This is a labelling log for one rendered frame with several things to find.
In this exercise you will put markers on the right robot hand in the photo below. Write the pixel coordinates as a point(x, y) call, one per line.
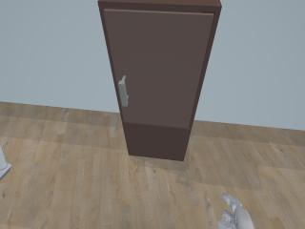
point(240, 219)

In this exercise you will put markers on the left robot hand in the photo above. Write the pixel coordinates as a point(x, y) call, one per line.
point(4, 166)

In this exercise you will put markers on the cupboard door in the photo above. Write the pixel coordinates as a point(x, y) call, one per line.
point(162, 55)

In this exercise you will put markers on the handle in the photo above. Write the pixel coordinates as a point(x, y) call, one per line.
point(123, 92)

